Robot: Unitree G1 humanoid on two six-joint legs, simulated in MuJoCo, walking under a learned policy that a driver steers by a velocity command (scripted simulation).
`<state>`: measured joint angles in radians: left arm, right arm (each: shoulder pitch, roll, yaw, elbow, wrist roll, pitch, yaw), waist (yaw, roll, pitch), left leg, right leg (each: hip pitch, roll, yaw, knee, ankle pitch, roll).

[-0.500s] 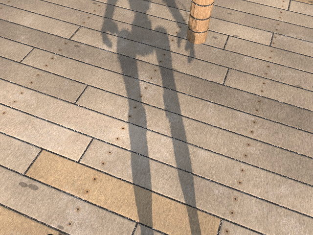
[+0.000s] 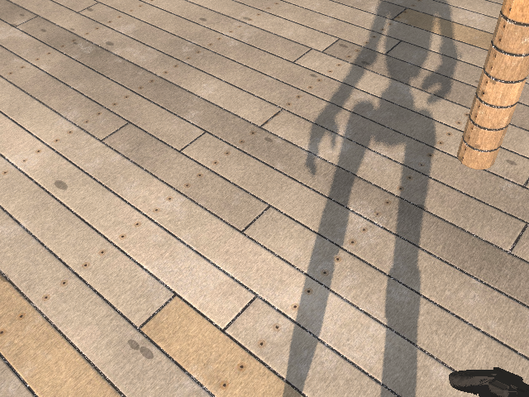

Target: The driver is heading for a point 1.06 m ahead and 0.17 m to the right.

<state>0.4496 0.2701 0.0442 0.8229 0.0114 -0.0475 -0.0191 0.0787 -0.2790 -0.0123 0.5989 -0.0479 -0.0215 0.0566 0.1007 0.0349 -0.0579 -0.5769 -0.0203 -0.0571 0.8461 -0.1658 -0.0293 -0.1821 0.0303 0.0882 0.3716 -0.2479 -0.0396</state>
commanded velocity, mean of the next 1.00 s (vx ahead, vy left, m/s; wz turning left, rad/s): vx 0.97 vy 0.00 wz -0.20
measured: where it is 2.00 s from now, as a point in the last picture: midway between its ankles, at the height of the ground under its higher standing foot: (421, 228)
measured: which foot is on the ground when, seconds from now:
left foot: up 0.00-0.14, down 0.16-0.58, up 0.60-1.00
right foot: down 0.00-0.16, up 0.18-0.54, down 0.56-1.00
